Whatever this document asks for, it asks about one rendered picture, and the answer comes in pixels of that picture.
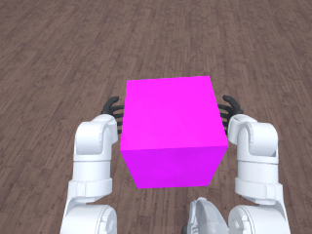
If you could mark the left robot upper arm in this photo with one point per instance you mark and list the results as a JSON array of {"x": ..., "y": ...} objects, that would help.
[{"x": 90, "y": 219}]

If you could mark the robot left hand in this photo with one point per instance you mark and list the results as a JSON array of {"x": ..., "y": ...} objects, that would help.
[{"x": 109, "y": 109}]

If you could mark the left robot forearm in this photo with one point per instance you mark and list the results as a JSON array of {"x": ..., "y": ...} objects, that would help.
[{"x": 91, "y": 168}]

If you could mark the carton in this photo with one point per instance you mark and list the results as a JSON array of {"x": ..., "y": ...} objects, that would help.
[{"x": 172, "y": 133}]

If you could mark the robot right hand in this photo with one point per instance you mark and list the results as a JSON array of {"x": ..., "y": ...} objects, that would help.
[{"x": 234, "y": 110}]

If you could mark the right robot shin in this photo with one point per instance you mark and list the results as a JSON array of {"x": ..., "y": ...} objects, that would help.
[{"x": 193, "y": 229}]

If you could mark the right robot upper arm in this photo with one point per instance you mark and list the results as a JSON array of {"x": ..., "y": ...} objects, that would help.
[{"x": 244, "y": 219}]

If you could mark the right robot forearm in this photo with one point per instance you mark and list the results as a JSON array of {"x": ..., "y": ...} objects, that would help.
[{"x": 257, "y": 154}]

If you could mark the robot right thigh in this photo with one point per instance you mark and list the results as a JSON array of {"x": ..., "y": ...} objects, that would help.
[{"x": 207, "y": 218}]

